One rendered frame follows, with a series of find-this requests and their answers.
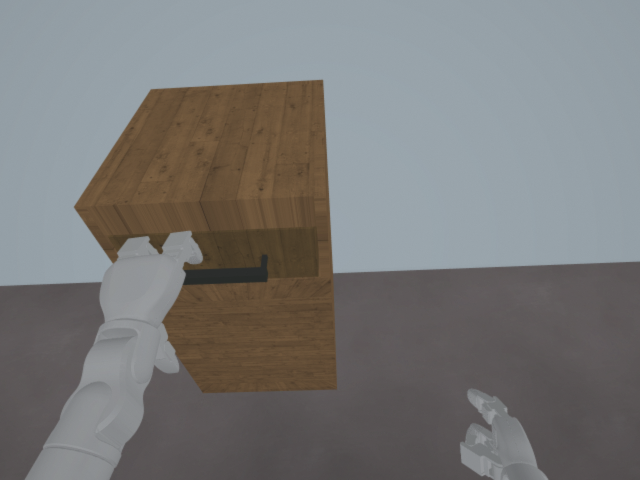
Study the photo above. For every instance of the left robot forearm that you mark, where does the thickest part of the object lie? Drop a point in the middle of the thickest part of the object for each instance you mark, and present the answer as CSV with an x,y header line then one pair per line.
x,y
106,409

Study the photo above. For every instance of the drawer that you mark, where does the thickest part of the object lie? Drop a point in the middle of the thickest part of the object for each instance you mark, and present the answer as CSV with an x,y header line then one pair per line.
x,y
292,252

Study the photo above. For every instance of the handle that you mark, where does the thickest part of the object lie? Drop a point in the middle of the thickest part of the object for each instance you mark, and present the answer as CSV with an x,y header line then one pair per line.
x,y
228,275

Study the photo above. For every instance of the right robot hand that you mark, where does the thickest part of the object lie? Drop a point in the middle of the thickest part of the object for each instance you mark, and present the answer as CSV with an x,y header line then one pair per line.
x,y
486,452

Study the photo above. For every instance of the left robot hand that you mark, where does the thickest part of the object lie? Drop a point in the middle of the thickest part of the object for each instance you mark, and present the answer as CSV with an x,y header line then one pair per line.
x,y
143,284

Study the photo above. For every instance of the cabinet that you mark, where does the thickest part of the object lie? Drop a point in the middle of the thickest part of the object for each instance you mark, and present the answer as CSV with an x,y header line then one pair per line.
x,y
230,157

